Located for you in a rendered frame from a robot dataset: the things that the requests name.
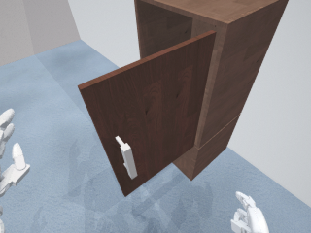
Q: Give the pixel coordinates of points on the handle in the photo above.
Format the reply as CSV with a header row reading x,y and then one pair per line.
x,y
128,158

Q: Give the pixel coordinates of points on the right robot hand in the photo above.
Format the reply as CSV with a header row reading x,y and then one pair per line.
x,y
253,220

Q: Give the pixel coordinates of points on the cupboard door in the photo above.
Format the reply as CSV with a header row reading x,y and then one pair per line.
x,y
153,104

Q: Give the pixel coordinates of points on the left robot hand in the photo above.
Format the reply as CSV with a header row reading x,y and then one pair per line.
x,y
17,171

